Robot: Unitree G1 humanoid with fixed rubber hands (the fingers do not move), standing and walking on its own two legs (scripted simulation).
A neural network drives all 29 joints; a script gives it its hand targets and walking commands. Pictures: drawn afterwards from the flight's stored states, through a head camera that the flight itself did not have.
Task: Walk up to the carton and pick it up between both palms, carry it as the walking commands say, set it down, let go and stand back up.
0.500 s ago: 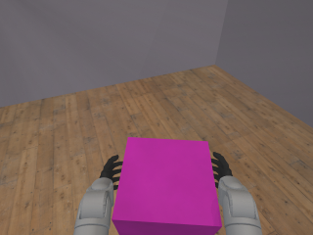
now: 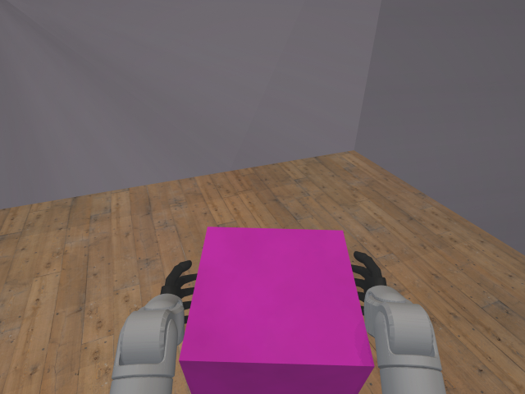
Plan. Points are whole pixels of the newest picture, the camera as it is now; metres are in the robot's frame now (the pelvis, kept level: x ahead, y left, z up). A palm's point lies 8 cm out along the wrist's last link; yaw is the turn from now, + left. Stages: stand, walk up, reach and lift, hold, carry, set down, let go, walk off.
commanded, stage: carry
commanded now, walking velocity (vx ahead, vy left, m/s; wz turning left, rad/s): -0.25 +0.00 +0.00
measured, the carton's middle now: (272, 330) +0.26 +0.00 +0.04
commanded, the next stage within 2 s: none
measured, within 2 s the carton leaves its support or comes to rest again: neither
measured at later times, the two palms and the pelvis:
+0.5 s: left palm out of the picture +0.11 +0.15 +0.08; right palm out of the picture +0.11 -0.15 +0.09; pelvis -0.15 +0.01 -0.01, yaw +0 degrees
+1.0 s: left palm out of the picture -0.05 +0.15 +0.10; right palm out of the picture -0.06 -0.15 +0.10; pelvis -0.31 +0.02 +0.01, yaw -2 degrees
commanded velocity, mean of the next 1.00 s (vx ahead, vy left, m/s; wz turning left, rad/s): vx -0.25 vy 0.00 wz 0.00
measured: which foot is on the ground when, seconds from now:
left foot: down 0.00-0.26, up 0.28-0.44, down 0.46-0.80, up 0.82-1.00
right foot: down 0.00-0.46, up 0.48-0.74, down 0.76-1.00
